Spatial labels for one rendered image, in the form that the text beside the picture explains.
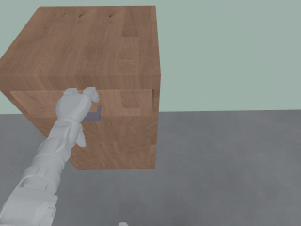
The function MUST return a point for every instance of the cabinet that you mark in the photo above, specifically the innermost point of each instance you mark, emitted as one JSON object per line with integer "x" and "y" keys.
{"x": 106, "y": 47}

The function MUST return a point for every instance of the handle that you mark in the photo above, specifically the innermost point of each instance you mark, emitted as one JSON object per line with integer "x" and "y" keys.
{"x": 94, "y": 116}

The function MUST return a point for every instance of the left robot forearm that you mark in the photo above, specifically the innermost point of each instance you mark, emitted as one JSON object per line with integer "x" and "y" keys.
{"x": 47, "y": 165}

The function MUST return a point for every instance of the left robot hand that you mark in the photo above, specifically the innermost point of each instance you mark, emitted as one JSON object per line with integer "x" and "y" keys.
{"x": 75, "y": 106}

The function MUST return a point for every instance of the robot left upper arm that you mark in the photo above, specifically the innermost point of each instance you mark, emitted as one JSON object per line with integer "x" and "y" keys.
{"x": 30, "y": 207}

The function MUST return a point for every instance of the drawer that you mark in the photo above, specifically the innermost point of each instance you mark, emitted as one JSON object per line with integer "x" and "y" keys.
{"x": 114, "y": 102}

